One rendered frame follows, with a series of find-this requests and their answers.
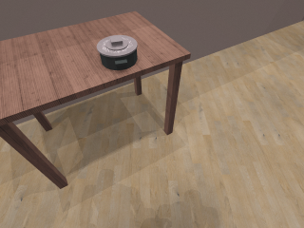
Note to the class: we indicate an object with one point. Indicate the knob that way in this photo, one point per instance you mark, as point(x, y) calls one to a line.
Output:
point(116, 40)

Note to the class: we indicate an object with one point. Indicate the lid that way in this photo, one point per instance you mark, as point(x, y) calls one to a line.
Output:
point(128, 46)

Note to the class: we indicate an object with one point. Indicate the pot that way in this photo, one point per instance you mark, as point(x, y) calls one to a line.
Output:
point(120, 63)

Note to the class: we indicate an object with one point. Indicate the table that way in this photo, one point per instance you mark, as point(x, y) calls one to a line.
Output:
point(49, 68)

